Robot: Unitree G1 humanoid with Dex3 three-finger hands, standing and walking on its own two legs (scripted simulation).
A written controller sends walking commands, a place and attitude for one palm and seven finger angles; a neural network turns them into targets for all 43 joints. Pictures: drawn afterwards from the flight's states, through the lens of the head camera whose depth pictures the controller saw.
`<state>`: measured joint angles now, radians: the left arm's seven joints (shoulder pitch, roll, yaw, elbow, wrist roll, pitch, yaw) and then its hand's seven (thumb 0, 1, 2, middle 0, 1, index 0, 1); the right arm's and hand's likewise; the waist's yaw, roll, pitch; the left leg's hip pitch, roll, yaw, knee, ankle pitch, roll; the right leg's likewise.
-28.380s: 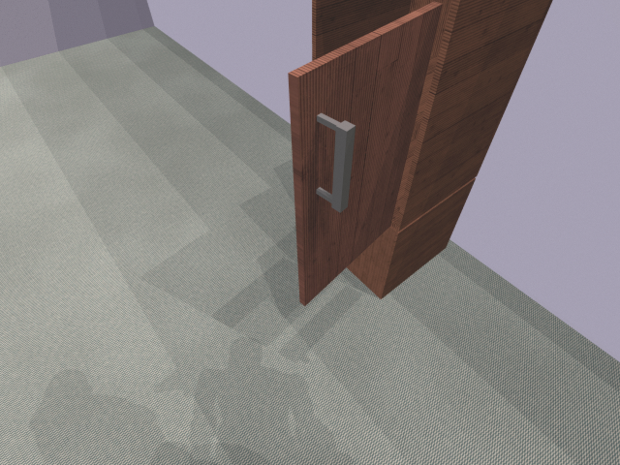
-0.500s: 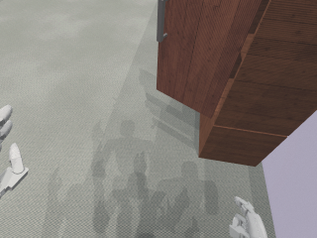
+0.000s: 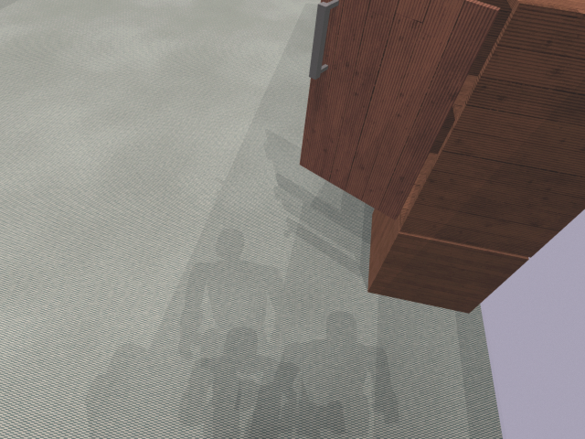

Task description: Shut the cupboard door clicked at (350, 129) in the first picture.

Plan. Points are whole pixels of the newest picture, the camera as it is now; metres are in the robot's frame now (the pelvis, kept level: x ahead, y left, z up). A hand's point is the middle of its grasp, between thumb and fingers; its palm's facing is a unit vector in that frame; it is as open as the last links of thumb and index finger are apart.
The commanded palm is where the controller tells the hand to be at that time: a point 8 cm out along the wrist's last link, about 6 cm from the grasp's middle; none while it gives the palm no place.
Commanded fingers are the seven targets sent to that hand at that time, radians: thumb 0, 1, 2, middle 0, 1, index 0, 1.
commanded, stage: let the arm hang, fingers relaxed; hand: left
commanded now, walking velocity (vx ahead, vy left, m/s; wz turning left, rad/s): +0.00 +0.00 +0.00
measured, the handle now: (324, 40) +0.93 -0.03 +0.10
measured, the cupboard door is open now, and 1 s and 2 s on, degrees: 63 63 63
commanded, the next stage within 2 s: look to check the result in 0.76 s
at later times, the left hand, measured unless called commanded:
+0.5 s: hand out of the picture -0.01 +0.19 -0.17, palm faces -0.01 -0.98 -0.19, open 7.4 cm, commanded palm none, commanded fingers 0.00 0.90 0.90 -0.20 -0.30 -0.20 -0.30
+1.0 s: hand out of the picture +0.00 +0.18 -0.17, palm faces -0.01 -0.99 -0.17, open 7.4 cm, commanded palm none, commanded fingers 0.00 0.90 0.90 -0.20 -0.30 -0.20 -0.30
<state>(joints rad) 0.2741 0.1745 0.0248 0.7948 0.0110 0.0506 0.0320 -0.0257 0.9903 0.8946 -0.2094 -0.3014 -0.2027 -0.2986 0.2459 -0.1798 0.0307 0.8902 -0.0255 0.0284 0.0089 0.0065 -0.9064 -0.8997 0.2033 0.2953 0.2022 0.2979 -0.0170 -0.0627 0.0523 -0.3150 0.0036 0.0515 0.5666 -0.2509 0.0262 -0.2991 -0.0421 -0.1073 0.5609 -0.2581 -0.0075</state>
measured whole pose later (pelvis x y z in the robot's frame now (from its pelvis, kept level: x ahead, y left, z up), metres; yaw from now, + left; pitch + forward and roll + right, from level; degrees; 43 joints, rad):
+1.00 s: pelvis +0.02 +0.02 +0.01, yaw -3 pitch -1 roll +0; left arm 0.33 0.12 0.01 1.15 0.02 0.00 0.04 0.01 0.91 0.90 -0.20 -0.30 -0.19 -0.30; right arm 0.33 -0.11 0.00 1.13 -0.01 0.00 -0.04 0.00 -0.91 -0.90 0.20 0.30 0.20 0.30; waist -0.01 0.00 0.03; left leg -0.18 -0.01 0.10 0.42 -0.22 0.05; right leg -0.18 -0.05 -0.06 0.42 -0.21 0.02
